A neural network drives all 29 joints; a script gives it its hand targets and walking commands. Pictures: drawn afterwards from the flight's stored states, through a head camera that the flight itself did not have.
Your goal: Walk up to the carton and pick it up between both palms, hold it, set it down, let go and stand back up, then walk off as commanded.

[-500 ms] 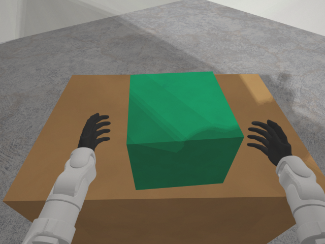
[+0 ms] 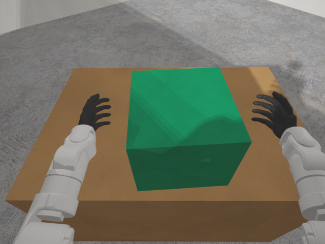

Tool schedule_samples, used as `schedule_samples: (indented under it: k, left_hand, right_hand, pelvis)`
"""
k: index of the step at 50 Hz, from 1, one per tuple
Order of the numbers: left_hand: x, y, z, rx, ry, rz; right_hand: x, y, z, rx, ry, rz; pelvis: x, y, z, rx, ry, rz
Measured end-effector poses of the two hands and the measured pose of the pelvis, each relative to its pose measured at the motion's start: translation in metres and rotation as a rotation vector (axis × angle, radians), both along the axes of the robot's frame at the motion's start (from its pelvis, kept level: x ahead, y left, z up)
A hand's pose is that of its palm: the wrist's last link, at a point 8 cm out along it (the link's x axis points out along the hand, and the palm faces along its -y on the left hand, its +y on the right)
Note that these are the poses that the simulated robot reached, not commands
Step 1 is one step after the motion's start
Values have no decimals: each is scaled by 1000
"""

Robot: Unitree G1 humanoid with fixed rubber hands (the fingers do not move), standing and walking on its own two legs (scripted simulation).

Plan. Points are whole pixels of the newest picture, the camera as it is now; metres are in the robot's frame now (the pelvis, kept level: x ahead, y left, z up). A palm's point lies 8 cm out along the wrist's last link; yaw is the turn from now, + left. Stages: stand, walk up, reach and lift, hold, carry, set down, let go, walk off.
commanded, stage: reach and lift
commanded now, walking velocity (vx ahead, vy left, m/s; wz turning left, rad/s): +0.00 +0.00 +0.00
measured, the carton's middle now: (179, 127) +0.47 +0.02 -0.03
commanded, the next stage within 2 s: none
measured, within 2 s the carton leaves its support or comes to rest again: neither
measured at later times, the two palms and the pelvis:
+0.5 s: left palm (94, 102) +0.40 +0.24 +0.13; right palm (274, 97) +0.45 -0.21 +0.14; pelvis +0.00 +0.00 +0.00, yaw +0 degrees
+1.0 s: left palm (93, 125) +0.39 +0.26 +0.05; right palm (263, 116) +0.46 -0.21 +0.07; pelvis +0.01 +0.00 -0.01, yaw +0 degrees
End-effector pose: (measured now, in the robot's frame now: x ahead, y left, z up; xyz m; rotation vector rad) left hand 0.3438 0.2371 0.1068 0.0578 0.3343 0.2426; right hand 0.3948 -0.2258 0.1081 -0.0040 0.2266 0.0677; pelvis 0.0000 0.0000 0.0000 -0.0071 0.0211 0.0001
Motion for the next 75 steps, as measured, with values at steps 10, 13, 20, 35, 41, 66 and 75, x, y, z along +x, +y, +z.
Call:
schedule_samples:
  k: [10,13,20,35,41,66,75]
  left_hand:
    - [24,-9,43,1,-49,-20]
    - [34,-8,44,-7,-25,-13]
    - [52,-6,38,-21,-4,-8]
    - [45,10,-25,-11,37,7]
    - [42,16,-42,-2,22,22]
    - [58,9,-77,-17,-39,57]
    - [61,3,-73,-20,-74,38]
  right_hand:
    - [20,9,33,31,27,-9]
    - [26,11,39,35,35,-14]
    - [48,18,48,36,26,-14]
    - [68,19,11,-5,27,-18]
    - [65,15,-13,-40,62,-19]
    - [68,9,-82,-79,60,-1]
    - [67,21,-84,-58,50,9]
  pelvis:
    - [-8,0,0,0,-11,0]
    - [-8,0,0,0,-9,0]
    - [-2,1,0,-1,19,0]
    - [7,2,0,-3,100,-1]
    - [6,1,-1,-3,154,-2]
    - [7,-13,-11,11,365,-5]
    - [6,-15,-12,12,373,-5]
